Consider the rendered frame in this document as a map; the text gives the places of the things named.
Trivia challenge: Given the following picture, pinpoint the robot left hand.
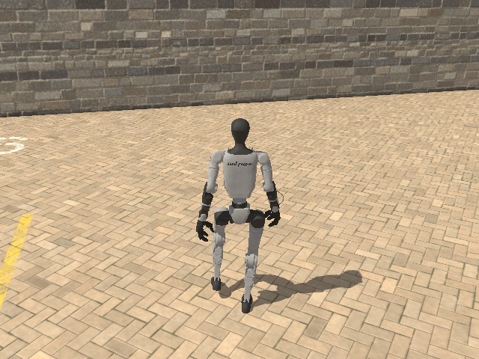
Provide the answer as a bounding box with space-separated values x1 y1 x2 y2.
196 220 214 242

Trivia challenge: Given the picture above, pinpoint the robot left forearm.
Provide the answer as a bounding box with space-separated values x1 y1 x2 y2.
198 182 213 221

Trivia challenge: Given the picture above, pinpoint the right robot thigh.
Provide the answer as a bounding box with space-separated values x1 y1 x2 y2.
245 209 265 267

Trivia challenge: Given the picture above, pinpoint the robot left upper arm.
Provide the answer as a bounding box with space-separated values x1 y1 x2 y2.
206 150 225 194

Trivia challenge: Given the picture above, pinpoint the robot right hand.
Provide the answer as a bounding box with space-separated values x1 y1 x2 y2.
264 210 281 227

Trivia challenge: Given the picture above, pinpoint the robot right upper arm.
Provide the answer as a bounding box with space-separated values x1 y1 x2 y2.
255 151 274 192

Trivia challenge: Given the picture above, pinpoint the robot right forearm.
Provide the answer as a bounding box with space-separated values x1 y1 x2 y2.
266 181 280 212

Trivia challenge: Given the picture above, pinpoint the left robot shin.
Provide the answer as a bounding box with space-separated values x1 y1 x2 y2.
213 232 223 281

